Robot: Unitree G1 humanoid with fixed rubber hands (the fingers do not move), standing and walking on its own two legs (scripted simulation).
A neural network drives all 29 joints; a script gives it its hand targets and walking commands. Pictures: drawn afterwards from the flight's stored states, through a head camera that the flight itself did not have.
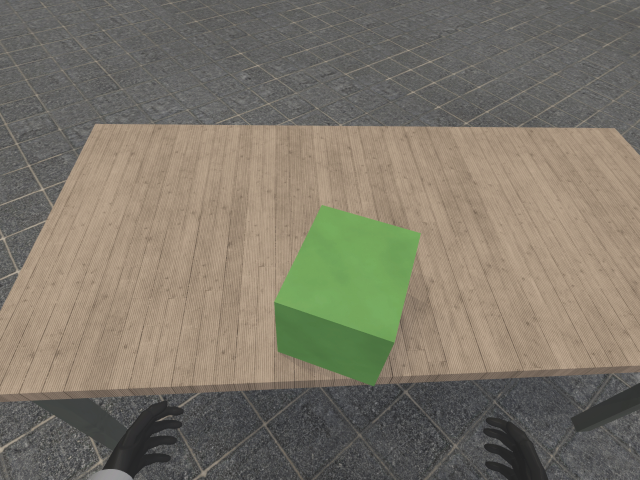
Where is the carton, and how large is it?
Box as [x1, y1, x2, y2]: [274, 205, 420, 385]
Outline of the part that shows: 322,205 274,301 277,348 280,352 373,385 394,342 420,233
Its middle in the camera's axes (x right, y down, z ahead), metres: +0.05 +0.08 +0.62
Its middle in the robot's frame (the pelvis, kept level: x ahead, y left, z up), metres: +0.39 -0.03 -0.06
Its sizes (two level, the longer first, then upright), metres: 0.194 0.163 0.158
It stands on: a table, 0.63 m high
